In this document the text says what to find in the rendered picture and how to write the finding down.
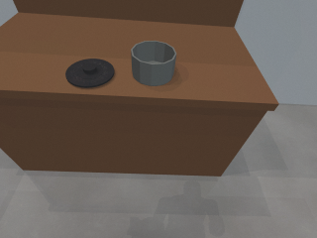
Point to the table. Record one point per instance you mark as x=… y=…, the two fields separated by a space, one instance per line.
x=194 y=125

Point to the knob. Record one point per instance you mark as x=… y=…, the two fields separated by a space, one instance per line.
x=89 y=68

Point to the lid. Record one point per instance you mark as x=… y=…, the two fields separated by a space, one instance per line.
x=77 y=77

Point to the pot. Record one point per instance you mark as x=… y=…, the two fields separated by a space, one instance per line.
x=153 y=62

